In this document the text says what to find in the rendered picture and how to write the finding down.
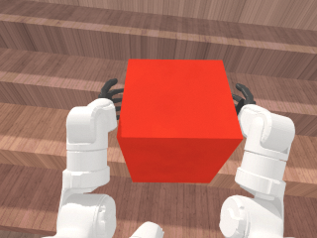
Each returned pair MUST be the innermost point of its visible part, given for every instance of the robot right hand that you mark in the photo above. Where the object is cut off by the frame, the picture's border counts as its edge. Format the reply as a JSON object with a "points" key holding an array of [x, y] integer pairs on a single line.
{"points": [[241, 101]]}

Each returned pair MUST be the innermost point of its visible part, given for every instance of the left robot upper arm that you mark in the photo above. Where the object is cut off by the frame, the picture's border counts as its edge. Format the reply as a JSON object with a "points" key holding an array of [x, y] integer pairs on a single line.
{"points": [[87, 215]]}

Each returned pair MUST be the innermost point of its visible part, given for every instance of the carton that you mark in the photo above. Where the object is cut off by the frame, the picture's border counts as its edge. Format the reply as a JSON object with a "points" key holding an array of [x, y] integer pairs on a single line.
{"points": [[178, 121]]}

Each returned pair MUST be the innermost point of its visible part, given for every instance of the robot left thigh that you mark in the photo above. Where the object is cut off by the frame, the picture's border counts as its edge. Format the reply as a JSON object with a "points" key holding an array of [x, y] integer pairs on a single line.
{"points": [[148, 230]]}

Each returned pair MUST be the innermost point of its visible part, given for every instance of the right robot upper arm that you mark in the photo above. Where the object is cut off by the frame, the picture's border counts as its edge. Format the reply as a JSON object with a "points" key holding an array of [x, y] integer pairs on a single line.
{"points": [[246, 217]]}

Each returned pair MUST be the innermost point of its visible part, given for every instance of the robot left forearm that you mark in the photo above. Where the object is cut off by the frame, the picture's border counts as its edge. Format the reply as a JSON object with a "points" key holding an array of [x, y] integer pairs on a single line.
{"points": [[87, 130]]}

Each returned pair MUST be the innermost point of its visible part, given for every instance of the robot left hand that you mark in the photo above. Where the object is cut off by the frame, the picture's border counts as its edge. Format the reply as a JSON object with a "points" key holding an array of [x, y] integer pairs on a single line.
{"points": [[106, 93]]}

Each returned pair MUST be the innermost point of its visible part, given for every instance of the robot right forearm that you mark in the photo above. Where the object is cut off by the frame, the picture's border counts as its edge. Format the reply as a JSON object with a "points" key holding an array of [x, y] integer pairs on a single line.
{"points": [[269, 138]]}

